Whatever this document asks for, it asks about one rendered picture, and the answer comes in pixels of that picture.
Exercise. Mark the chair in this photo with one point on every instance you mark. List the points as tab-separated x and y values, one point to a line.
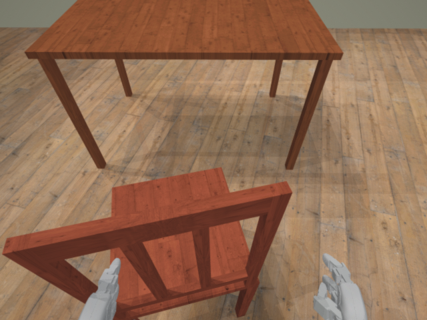
178	238

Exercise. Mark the robot right hand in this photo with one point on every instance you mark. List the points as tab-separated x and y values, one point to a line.
346	301

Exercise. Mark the robot left hand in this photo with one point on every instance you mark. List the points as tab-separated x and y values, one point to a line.
101	305

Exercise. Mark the table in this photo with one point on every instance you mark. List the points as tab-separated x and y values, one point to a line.
187	29

